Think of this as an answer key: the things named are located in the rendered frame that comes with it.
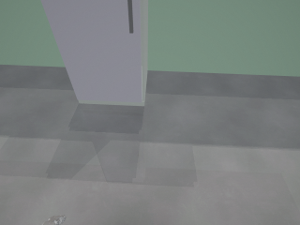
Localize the fridge door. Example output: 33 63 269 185
40 0 143 103

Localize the robot left hand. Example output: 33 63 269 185
42 215 66 225

